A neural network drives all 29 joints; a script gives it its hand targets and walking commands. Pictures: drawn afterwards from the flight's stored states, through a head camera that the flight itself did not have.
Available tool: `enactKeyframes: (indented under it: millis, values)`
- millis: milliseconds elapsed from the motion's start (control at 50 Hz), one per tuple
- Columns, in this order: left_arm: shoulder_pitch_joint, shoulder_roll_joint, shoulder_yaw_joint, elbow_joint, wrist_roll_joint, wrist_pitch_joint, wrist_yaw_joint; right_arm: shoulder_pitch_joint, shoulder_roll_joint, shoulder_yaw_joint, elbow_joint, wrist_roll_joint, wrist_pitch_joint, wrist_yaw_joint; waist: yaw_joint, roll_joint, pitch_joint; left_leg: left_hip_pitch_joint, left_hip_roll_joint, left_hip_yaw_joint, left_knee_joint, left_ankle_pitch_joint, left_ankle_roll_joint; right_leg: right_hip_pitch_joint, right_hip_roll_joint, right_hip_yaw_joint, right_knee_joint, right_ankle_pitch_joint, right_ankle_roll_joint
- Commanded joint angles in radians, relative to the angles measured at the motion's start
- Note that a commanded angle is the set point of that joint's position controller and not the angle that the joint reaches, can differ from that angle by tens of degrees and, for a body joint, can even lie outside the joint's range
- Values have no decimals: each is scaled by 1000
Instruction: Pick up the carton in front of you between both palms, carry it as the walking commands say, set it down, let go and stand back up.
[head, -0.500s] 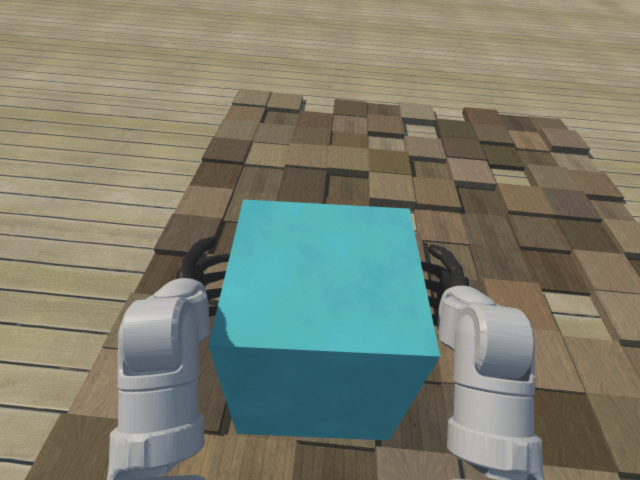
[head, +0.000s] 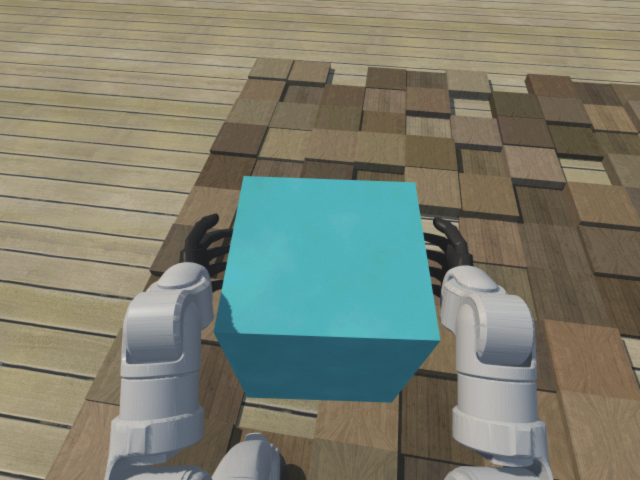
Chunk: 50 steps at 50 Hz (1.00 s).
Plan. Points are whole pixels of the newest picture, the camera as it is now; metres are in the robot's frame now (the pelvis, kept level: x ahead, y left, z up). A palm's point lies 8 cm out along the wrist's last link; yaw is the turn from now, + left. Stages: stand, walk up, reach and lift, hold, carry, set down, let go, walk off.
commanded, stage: carry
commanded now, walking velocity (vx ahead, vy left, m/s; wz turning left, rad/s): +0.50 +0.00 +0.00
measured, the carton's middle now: (324, 299) +0.34 +0.01 +0.02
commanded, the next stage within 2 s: none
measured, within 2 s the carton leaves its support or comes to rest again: neither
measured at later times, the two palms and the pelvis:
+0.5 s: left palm (249, 82) +0.72 +0.16 +0.11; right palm (419, 87) +0.71 -0.14 +0.11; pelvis +0.34 +0.02 -0.01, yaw -1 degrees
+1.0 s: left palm out of the picture +1.05 +0.20 +0.13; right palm (382, 0) +1.05 -0.10 +0.13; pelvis +0.68 +0.03 +0.01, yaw +1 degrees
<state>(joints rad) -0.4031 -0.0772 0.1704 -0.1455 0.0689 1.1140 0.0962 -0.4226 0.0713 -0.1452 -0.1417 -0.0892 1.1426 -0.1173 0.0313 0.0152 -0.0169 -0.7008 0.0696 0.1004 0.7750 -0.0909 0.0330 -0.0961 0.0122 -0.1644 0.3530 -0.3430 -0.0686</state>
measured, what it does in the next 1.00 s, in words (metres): walks ahead: left foot, then right foot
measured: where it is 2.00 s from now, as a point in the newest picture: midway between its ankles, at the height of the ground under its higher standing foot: (336, 194)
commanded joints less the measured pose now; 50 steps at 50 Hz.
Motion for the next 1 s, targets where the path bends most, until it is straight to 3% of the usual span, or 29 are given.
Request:
enactKeyframes:
  millis: [0, 40, 80, 100, 120, 140, 160, 200, 240, 280, 340, 460, 500, 520, 540, 560, 580, 600, 640, 680, 760, 800, 840, 880, 900, 920, 940, 960, 980]
  values:
    - [-756, -809, -730, -43, -445, 10, -232, -751, 857, 713, -42, 416, -18, 190, 29, -147, -277, 84, -59, 74, -164, 124, 40, 191, -192, 83, -4, 746, -87]
    - [-839, -790, -700, -26, -458, 34, -215, -828, 825, 671, -23, 433, 7, 183, 2, -156, -295, 199, -84, 79, -228, 134, 66, 203, -201, 72, 65, 870, -61]
    - [-914, -776, -666, -6, -468, 68, -200, -867, 791, 613, 14, 439, 39, 177, -86, -125, -398, 478, -135, 123, -291, 135, 61, 177, -173, -3, 330, 963, -9]
    - [-954, -768, -649, 8, -469, 85, -194, -889, 771, 583, 29, 441, 55, 177, -132, -49, -458, 670, -100, 77, -316, 92, 41, 60, -131, -19, 550, 766, 13]
    - [-1000, -758, -631, 31, -469, 105, -188, -899, 774, 555, 69, 439, 67, 174, -166, 92, -490, 803, 20, -143, -225, 190, 76, -126, -56, -17, 751, 571, 19]
    - [-1010, -790, -615, 66, -472, 125, -181, -937, 716, 515, 91, 437, 83, 175, -116, 381, -627, 1061, 273, -621, -284, 380, 296, -429, 103, 82, 1066, -150, 60]
    - [-1017, -764, -575, 80, -451, 139, -169, -953, 773, 528, 95, 476, 102, 182, -127, 313, -651, 1110, 269, -696, -323, 225, 336, -580, 89, 181, 1222, -197, 31]
    - [-1088, -810, -538, 77, -419, 158, -152, -1093, 870, 544, 51, 535, 121, 200, -123, 92, -530, 973, 209, -533, -314, 245, 247, -679, 14, 198, 1172, -128, 9]
    - [-1095, -836, -490, 98, -382, 171, -140, -1196, 947, 546, 25, 579, 137, 214, -96, 33, -502, 881, 194, -463, -345, 214, 198, -655, -22, 195, 1055, -71, 6]
    - [-1066, -865, -470, 142, -347, 179, -135, -1215, 991, 527, 47, 580, 146, 223, -86, 42, -491, 844, 190, -425, -373, 185, 191, -650, -35, 176, 953, -78, 17]
    - [-1015, -922, -467, 224, -314, 172, -143, -1168, 1039, 505, 130, 535, 145, 239, -94, 71, -470, 862, 183, -343, -378, 348, 203, -692, -42, 130, 759, -57, 37]
    - [-1016, -1049, -536, 255, -336, 106, -173, -1114, 1104, 521, 199, 490, 80, 268, -92, 155, -411, 811, 92, -101, -340, 711, 108, -493, 43, -28, 307, 203, 41]
    - [-1033, -1070, -572, 208, -372, 90, -178, -1098, 1094, 538, 166, 482, 56, 259, -44, 172, -476, 745, 73, -9, -171, 812, 75, -240, 77, -62, 164, 331, 15]
    - [-1045, -1074, -589, 175, -389, 82, -182, -1081, 1090, 556, 149, 482, 47, 253, -4, 125, -511, 645, 54, 24, -54, 746, 52, -44, 79, -63, 90, 405, 0]
    - [-1033, -1068, -599, 158, -405, 78, -187, -1078, 1081, 568, 134, 480, 40, 247, 35, 71, -510, 481, 21, 9, 88, 547, 44, 142, 4, 28, 61, 499, -21]
    - [-1027, -1043, -604, 150, -401, 68, -189, -1063, 1074, 563, 138, 473, 43, 244, 59, -184, -595, 139, -118, -23, 426, -109, -28, 433, -315, 498, 111, 814, -208]
    - [-981, -1041, -607, 167, -415, 70, -189, -1020, 1061, 562, 150, 451, 51, 237, 60, -261, -654, -10, -150, -113, 648, -403, -27, 526, -368, 651, 100, 729, -294]
    - [-981, -1049, -627, 137, -436, 69, -194, -1005, 1051, 563, 129, 442, 51, 229, 63, -195, -619, -81, -102, -172, 645, -394, 7, 498, -331, 600, 119, 621, -262]
    - [-1060, -1080, -659, 49, -484, 64, -204, -1022, 1033, 560, 87, 425, 45, 208, 63, -65, -537, -128, -64, -154, 478, -340, 16, 410, -290, 521, 106, 530, -184]
    - [-1116, -1088, -684, -10, -529, 66, -209, -1004, 1006, 553, 62, 403, 42, 187, 61, -81, -538, -80, -55, -138, 359, -294, 9, 345, -268, 478, 81, 437, -164]
    - [-1061, -1053, -681, 12, -542, 80, -223, -903, 939, 539, 71, 329, 45, 159, 81, -123, -508, -128, -49, -96, 175, -273, -8, 347, -277, 442, 87, 507, -194]
    - [-1020, -1045, -676, 65, -527, 81, -237, -873, 922, 535, 107, 303, 44, 157, 82, -121, -464, 25, -82, -42, -33, -168, -17, 214, -230, 334, 76, 560, -149]
    - [-999, -1044, -670, 118, -512, 75, -254, -870, 929, 546, 131, 302, 40, 166, 49, -172, -459, 216, -120, 19, -172, -26, -13, 103, -204, 244, 100, 638, -98]
    - [-1006, -1055, -673, 142, -507, 65, -265, -901, 945, 566, 133, 323, 33, 181, -20, -127, -485, 519, -146, 68, -342, 152, 4, -39, -152, 131, 209, 659, -32]
    - [-997, -1057, -667, 164, -498, 63, -266, -904, 950, 574, 143, 340, 33, 190, -51, -86, -492, 696, -117, 54, -358, 192, 27, -151, -104, 79, 316, 627, -2]
    - [-995, -1034, -648, 196, -480, 66, -265, -887, 958, 572, 177, 357, 36, 201, -82, 29, -503, 894, 82, -190, -331, 409, 81, -349, -54, 68, 532, 235, 39]
    - [-975, -1052, -615, 268, -469, 78, -266, -885, 926, 544, 227, 342, 34, 201, -94, 259, -568, 1154, 305, -510, -252, 711, 261, -628, 56, 102, 855, -212, 66]
    - [-918, -1042, -590, 306, -452, 76, -261, -822, 940, 541, 261, 348, 31, 205, -110, 227, -593, 1158, 319, -596, -268, 501, 320, -750, 33, 183, 1012, -245, 45]
    - [-927, -1037, -587, 294, -438, 72, -255, -842, 979, 550, 235, 375, 24, 213, -121, 147, -556, 1116, 281, -562, -282, 386, 287, -810, -7, 221, 1001, -201, 27]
